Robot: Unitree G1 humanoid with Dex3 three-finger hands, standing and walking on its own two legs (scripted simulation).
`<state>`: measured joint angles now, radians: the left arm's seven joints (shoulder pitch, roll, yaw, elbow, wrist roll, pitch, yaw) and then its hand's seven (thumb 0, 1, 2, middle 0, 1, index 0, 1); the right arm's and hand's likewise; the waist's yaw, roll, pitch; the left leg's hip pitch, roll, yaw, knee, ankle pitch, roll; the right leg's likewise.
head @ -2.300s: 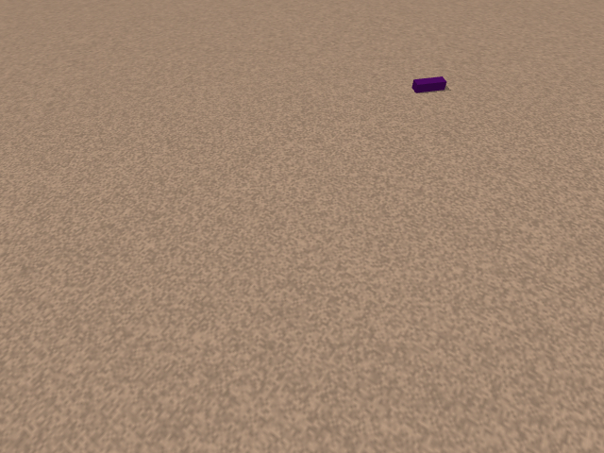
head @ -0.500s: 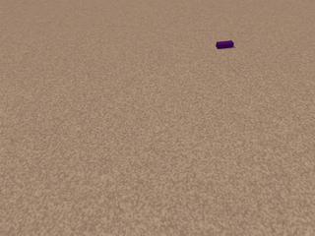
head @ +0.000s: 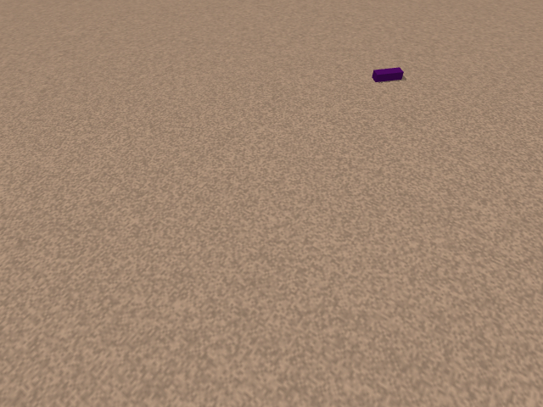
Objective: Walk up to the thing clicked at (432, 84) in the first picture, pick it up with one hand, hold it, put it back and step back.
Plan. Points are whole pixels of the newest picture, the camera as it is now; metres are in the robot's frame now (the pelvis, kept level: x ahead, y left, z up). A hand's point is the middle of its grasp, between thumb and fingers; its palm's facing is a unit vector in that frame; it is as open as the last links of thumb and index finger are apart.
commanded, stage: stand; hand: left
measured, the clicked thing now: (387, 74) +2.27 -0.82 -0.76
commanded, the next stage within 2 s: walk up in 0.12 s
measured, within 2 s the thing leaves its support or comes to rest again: neither
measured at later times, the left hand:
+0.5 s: hand (176, 342) +0.26 +0.19 -0.13, palm faces -0.17 -0.89 -0.43, open 7.4 cm
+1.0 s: hand (244, 245) +0.49 +0.08 -0.18, palm faces -0.32 -0.88 -0.34, open 7.4 cm
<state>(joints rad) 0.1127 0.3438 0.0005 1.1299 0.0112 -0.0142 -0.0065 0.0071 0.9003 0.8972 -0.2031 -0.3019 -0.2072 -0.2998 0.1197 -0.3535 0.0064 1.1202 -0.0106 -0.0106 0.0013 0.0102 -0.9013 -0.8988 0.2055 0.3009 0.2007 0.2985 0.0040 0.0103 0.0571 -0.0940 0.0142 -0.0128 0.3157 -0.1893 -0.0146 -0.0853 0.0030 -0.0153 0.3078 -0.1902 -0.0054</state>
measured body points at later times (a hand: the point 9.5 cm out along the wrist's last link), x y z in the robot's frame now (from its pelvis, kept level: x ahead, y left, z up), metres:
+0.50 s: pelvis +0.10 -0.10 -0.04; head +0.07 -0.12 +0.41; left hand +0.27 +0.23 -0.11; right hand +0.08 -0.47 -0.15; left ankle -0.01 +0.12 -0.75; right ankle +0.17 -0.26 -0.75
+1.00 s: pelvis +0.38 -0.18 -0.03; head +0.41 -0.17 +0.42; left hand +0.51 +0.13 -0.16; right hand +0.39 -0.54 -0.11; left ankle +0.51 -0.09 -0.75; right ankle +0.18 -0.26 -0.72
